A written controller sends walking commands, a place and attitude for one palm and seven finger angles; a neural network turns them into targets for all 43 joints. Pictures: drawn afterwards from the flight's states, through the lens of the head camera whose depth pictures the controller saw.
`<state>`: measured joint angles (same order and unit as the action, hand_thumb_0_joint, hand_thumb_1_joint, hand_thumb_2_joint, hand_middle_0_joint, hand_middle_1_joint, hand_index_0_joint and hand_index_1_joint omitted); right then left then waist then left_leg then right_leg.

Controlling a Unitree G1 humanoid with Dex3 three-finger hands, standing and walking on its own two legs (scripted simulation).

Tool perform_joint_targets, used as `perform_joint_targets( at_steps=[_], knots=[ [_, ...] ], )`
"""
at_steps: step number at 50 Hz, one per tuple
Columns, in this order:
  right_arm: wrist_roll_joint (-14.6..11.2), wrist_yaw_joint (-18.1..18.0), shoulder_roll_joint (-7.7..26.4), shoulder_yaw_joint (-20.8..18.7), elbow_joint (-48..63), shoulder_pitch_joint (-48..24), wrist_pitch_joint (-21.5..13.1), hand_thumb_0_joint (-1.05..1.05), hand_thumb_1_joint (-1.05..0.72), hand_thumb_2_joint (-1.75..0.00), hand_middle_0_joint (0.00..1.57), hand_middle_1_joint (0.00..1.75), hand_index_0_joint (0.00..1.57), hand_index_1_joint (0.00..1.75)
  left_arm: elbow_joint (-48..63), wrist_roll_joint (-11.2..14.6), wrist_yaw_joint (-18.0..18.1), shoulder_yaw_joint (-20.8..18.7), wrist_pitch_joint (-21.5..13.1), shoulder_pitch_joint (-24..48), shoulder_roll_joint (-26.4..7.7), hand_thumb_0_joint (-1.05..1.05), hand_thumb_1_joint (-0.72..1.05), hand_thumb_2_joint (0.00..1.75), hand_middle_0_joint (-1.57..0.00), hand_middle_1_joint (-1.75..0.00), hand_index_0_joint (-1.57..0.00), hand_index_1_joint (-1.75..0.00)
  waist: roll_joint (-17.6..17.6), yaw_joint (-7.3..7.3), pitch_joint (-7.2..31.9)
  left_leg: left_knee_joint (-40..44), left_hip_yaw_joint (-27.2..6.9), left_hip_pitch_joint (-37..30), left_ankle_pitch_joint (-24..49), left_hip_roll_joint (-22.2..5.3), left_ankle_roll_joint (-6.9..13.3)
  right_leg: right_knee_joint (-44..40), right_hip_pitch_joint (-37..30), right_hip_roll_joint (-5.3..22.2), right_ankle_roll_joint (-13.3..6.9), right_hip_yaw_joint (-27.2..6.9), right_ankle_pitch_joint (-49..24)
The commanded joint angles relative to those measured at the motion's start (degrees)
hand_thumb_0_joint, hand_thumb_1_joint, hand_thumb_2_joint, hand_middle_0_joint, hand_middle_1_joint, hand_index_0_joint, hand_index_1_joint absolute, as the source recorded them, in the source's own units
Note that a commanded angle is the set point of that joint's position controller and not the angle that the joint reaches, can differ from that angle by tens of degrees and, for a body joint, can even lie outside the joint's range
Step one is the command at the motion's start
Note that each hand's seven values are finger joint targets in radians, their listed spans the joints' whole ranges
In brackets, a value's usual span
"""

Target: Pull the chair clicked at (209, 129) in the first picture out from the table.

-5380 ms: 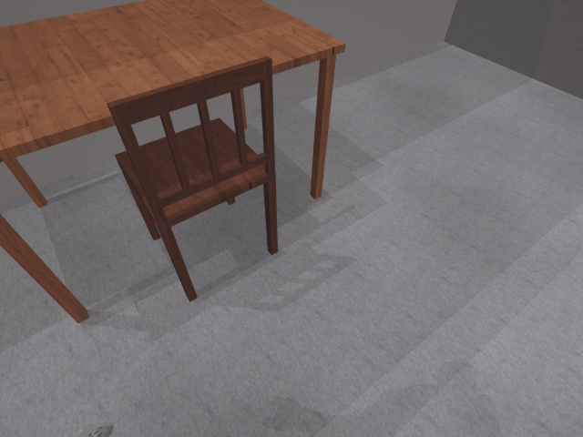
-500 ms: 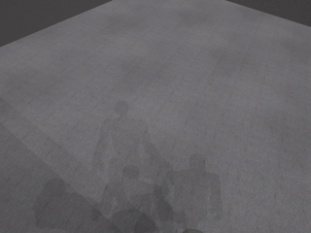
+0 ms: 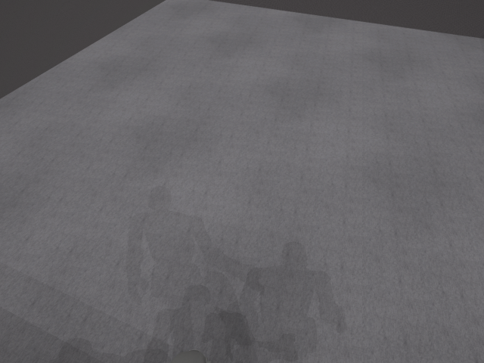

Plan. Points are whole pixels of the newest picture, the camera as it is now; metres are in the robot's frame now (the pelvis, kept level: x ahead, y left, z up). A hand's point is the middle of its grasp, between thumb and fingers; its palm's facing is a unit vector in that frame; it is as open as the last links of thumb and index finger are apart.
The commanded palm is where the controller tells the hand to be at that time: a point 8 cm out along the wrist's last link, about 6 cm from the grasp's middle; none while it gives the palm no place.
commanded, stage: walk to a spot facing it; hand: left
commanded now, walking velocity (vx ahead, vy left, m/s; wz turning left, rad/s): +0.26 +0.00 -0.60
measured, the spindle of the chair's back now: out of the picture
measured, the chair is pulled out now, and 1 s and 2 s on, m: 0.00 0.00 0.00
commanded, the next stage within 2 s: turn to face it in 0.64 s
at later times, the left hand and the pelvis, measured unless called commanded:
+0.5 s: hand (145, 304) +0.26 +0.23 -0.17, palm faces -0.27 -0.94 -0.21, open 7.4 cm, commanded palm none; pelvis +0.11 +0.06 +0.00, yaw -19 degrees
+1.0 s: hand (212, 259) +0.36 +0.10 -0.16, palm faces -0.56 -0.79 -0.24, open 7.4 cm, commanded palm none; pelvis +0.17 +0.01 -0.01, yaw -36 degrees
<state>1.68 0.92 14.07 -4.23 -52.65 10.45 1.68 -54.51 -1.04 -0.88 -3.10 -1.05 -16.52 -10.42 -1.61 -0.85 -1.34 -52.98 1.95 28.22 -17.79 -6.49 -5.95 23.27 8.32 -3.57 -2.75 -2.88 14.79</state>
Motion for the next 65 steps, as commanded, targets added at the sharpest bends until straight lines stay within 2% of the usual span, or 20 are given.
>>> perform_joint_targets(
  at_steps=[1, 4, 6, 7, 8, 11, 13, 16, 29, 32, 33, 34, 35, 41, 51, 54, 55, 57, 61, 65],
  knots=[
    [-0.48, -0.20, 3.59, -0.38, 8.12, -8.35, -2.79, 0.00, -0.90, -0.90, 0.20, 0.30, 0.20, 0.30, 2.49, -0.22, 0.81, -3.37, -1.12, -1.84, -12.55, 0.00, 0.90, 0.90, -0.20, -0.30, -0.20, -0.30, 9.43, -2.22, -2.16, 8.14, -0.17, 4.35, -2.16, 1.15, 0.81, -8.63, -2.35, 16.15, -8.19, -19.41, -1.22],
    [-0.89, -0.64, 3.83, -0.23, 7.49, -4.34, -3.45, 0.00, -0.90, -0.90, 0.20, 0.30, 0.20, 0.30, 2.96, -0.12, 0.78, -3.80, -0.68, 1.11, -13.57, 0.00, 0.90, 0.90, -0.20, -0.30, -0.20, -0.30, 9.84, 0.51, -1.74, 17.66, 0.78, -8.37, -0.42, 3.11, 1.77, -4.82, 4.54, 14.51, -6.53, -18.92, -3.04],
    [-0.93, -1.85, 6.67, -0.79, 3.87, 6.75, -4.18, 0.00, -0.90, -0.90, 0.20, 0.30, 0.20, 0.30, 3.39, 0.15, 0.54, -3.62, -0.34, 3.51, -10.80, 0.00, 0.90, 0.90, -0.20, -0.30, -0.20, -0.30, 2.11, 5.38, 2.31, 29.09, 0.29, -27.72, 3.72, 1.92, 2.29, 6.93, 13.54, 7.88, -2.49, -13.88, -1.36],
    [0.09, -2.43, 12.89, -1.90, 2.39, 12.52, -4.44, 0.00, -0.90, -0.90, 0.20, 0.30, 0.20, 0.30, 4.30, 0.92, -0.01, -2.94, 0.17, 1.42, -6.47, 0.00, 0.90, 0.90, -0.20, -0.30, -0.20, -0.30, -14.56, 6.94, 6.48, 34.93, -15.64, -37.29, -7.10, -12.97, 5.72, 23.08, 23.94, -0.10, 0.64, -5.91, 10.96],
    [0.02, -2.43, 15.72, -1.74, 2.76, 14.58, -3.85, 0.00, -0.90, -0.90, 0.20, 0.30, 0.20, 0.30, 5.18, 0.63, -0.43, -2.76, 0.04, -0.10, -5.88, 0.00, 0.90, 0.90, -0.20, -0.30, -0.20, -0.30, -18.80, 6.16, 6.36, 40.38, -26.69, -35.13, -12.29, -23.78, 10.32, 36.03, 29.38, -0.43, 2.90, 0.60, 20.57],
    [-0.35, -2.58, 7.73, 0.47, 4.74, 3.21, -3.82, 0.00, -0.90, -0.90, 0.20, 0.30, 0.20, 0.30, 3.01, -0.57, -1.55, -3.79, 1.42, 2.78, -8.18, 0.00, 0.90, 0.90, -0.20, -0.30, -0.20, -0.30, -7.39, 2.05, -5.77, 44.24, -15.85, -14.51, -12.32, -18.34, 9.54, 45.63, 26.77, 6.98, 3.64, 1.36, 10.47],
    [-0.40, -2.87, 5.50, 1.04, 4.09, 2.19, -4.31, 0.00, -0.90, -0.90, 0.20, 0.30, 0.20, 0.30, 1.88, -0.72, -1.75, -3.61, 2.38, -0.09, -5.74, 0.00, 0.90, 0.90, -0.20, -0.30, -0.20, -0.30, -6.28, 0.13, -4.28, 41.53, -4.07, -15.76, 6.12, -14.04, 7.93, 46.49, 25.05, 7.47, 5.06, 2.59, 4.36],
    [-0.80, -3.17, 4.43, 1.09, 2.55, 4.76, -4.58, 0.00, -0.90, -0.90, 0.20, 0.30, 0.20, 0.30, 1.76, -0.35, -1.34, -3.41, 3.24, -0.80, -4.55, 0.00, 0.90, 0.90, -0.20, -0.30, -0.20, -0.30, -6.17, 0.02, -0.54, 37.26, 3.58, -19.85, 25.95, -12.91, 8.76, 46.81, 24.74, 7.56, 6.27, 3.64, 2.08],
    [0.03, -2.38, 6.12, -1.09, -2.68, 11.50, -2.88, 0.00, -0.90, -0.90, 0.20, 0.30, 0.20, 0.30, 7.82, -0.56, -0.87, -2.18, 3.25, 14.09, -3.31, 0.00, 0.90, 0.90, -0.20, -0.30, -0.20, -0.30, -8.98, 3.84, -1.00, 28.61, 11.81, -26.85, 39.24, -15.97, 11.14, 21.58, 20.04, 6.01, 4.72, 10.35, 6.03],
    [-0.63, -1.84, 7.38, -1.62, -1.72, 11.24, -2.69, 0.00, -0.90, -0.90, 0.20, 0.30, 0.20, 0.30, 6.35, -0.72, -0.24, -2.76, 1.48, 5.87, -6.39, 0.00, 0.90, 0.90, -0.20, -0.30, -0.20, -0.30, -5.78, -1.18, 5.04, 12.26, 15.13, -24.80, 48.99, -15.00, 7.01, 6.44, 4.55, 3.57, 2.18, 11.12, -2.31],
    [-1.44, -1.23, 5.91, -1.21, -0.15, 11.41, -2.49, 0.00, -0.90, -0.90, 0.20, 0.30, 0.20, 0.30, 4.22, -1.02, 0.47, -3.80, 0.41, -1.49, -12.13, 0.00, 0.90, 0.90, -0.20, -0.30, -0.20, -0.30, 5.19, -4.40, 11.21, -2.41, 16.61, -9.38, 31.74, -11.74, 3.67, 3.78, -15.05, 12.52, -1.68, -0.02, -23.32],
    [-1.39, -1.31, 2.02, -0.20, 2.97, 9.41, -2.26, 0.00, -0.90, -0.90, 0.20, 0.30, 0.20, 0.30, 2.64, -0.10, 1.33, -5.13, 0.23, -6.46, -18.83, 0.00, 0.90, 0.90, -0.20, -0.30, -0.20, -0.30, 17.37, -5.43, 15.26, -20.07, 13.32, 8.05, -18.74, -0.85, -0.48, 5.59, -24.87, 28.59, -10.35, -20.71, -59.07],
    [-1.61, -2.45, 3.09, 0.01, 3.73, 5.63, -1.91, 0.00, -0.90, -0.90, 0.20, 0.30, 0.20, 0.30, 2.19, 1.13, 2.15, -5.14, 0.65, -6.53, -18.56, 0.00, 0.90, 0.90, -0.20, -0.30, -0.20, -0.30, 12.18, -5.75, 16.00, -22.97, 2.40, 8.03, -19.94, -1.68, 0.49, 5.46, -21.28, 28.46, -12.64, -17.19, -62.83],
    [-0.52, -2.37, 2.04, 0.00, 0.78, 7.26, 0.76, 0.00, -0.90, -0.90, 0.20, 0.30, 0.20, 0.30, 6.63, 0.14, 2.30, -2.79, 1.14, 10.61, -11.66, 0.00, 0.90, 0.90, -0.20, -0.30, -0.20, -0.30, 7.77, 3.02, 1.61, -12.65, 0.61, 0.14, -4.74, -2.44, -0.54, -2.19, 5.22, 16.47, -6.50, -5.14, -32.97],
    [-1.24, -2.38, 2.49, 0.01, 5.96, -1.08, -0.71, 0.00, -0.90, -0.90, 0.20, 0.30, 0.20, 0.30, 7.25, -0.34, 1.58, -4.03, 2.01, 7.20, -13.00, 0.00, 0.90, 0.90, -0.20, -0.30, -0.20, -0.30, 10.81, 0.12, 4.05, 8.59, 1.44, -5.61, -5.12, 2.93, 0.52, 0.58, 4.04, 14.29, -7.48, -15.51, -26.18],
    [-1.44, -2.95, 3.24, -0.06, 5.25, 3.18, -1.26, 0.00, -0.90, -0.90, 0.20, 0.30, 0.20, 0.30, 8.08, 0.17, 1.52, -4.16, 2.63, 9.19, -12.80, 0.00, 0.90, 0.90, -0.20, -0.30, -0.20, -0.30, 10.77, 2.63, 5.28, 23.13, 1.94, -14.87, 2.18, 3.82, 1.52, 4.76, 6.85, 12.22, -4.32, -16.71, -24.83],
    [-1.31, -3.22, 4.90, -0.29, 4.96, 4.74, -1.72, 0.00, -0.90, -0.90, 0.20, 0.30, 0.20, 0.30, 8.59, 0.55, 1.40, -3.79, 2.89, 9.00, -11.04, 0.00, 0.90, 0.90, -0.20, -0.30, -0.20, -0.30, 5.87, 3.31, 5.84, 30.35, -0.53, -22.42, 5.92, 0.81, 2.87, 8.63, 12.44, 8.86, -1.79, -15.12, -18.78],
    [-0.39, -2.87, 12.21, -1.41, 6.48, 3.99, -1.57, 0.00, -0.90, -0.90, 0.20, 0.30, 0.20, 0.30, 9.67, 0.34, 0.64, -3.30, 3.38, 5.49, -7.19, 0.00, 0.90, 0.90, -0.20, -0.30, -0.20, -0.30, -18.52, 2.41, 4.85, 38.75, -19.71, -23.99, 10.56, -22.20, 11.94, 33.36, 25.08, -0.19, 4.56, -0.29, 19.78],
    [-0.25, -3.14, 6.61, 0.09, 8.60, -4.57, -2.25, 0.00, -0.90, -0.90, 0.20, 0.30, 0.20, 0.30, 6.62, -0.59, -0.90, -4.64, 4.15, 3.76, -8.81, 0.00, 0.90, 0.90, -0.20, -0.30, -0.20, -0.30, -6.72, -0.71, 0.04, 38.44, -5.28, -14.09, 6.41, -13.13, 10.76, 48.30, 23.54, 4.59, 6.27, 0.34, 8.74],
    [-0.39, -2.95, 7.02, -0.71, 5.89, 2.04, -2.47, 0.00, -0.90, -0.90, 0.20, 0.30, 0.20, 0.30, 7.24, -0.20, -1.15, -3.75, 4.35, 6.34, -6.70, 0.00, 0.90, 0.90, -0.20, -0.30, -0.20, -0.30, -7.02, 2.22, 2.42, 35.43, -0.54, -23.25, 18.21, -13.29, 12.37, 41.21, 24.03, 6.04, 7.51, 3.39, 9.50]
  ],
)
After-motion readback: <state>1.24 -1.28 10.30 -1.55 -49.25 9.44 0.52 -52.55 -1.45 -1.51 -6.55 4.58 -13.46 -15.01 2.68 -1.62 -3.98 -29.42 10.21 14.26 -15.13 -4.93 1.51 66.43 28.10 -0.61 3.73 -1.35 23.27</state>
